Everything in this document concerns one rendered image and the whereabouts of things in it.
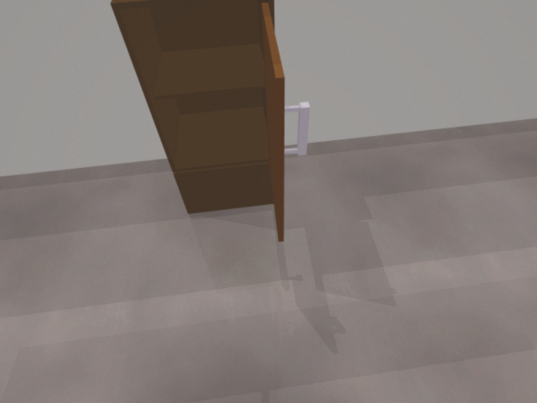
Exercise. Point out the cupboard door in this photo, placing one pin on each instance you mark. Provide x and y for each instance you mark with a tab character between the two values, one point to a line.
274	89

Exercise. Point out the handle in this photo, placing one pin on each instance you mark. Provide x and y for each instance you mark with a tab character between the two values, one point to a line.
303	124

